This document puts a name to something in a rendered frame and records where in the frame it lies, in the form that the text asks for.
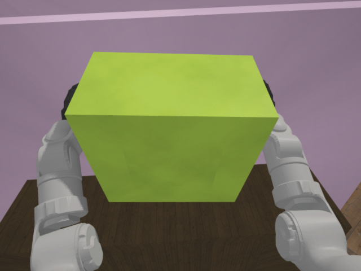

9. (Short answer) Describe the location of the left robot forearm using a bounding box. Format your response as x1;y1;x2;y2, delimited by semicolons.
30;120;88;271

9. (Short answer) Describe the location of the robot right upper arm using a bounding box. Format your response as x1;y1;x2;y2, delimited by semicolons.
275;209;361;271

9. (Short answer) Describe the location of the left robot hand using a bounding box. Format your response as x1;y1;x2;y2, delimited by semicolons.
61;83;79;120

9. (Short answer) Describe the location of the right robot forearm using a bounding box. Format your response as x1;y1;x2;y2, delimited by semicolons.
262;114;347;250

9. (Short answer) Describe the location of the pedestal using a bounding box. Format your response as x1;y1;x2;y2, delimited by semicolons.
0;164;352;271

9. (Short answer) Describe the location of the carton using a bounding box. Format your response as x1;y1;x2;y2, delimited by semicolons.
64;52;279;202

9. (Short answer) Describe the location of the right robot hand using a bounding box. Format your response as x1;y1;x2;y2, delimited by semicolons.
263;80;275;107

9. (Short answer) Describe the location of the robot left upper arm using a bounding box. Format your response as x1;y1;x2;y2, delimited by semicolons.
32;223;103;271

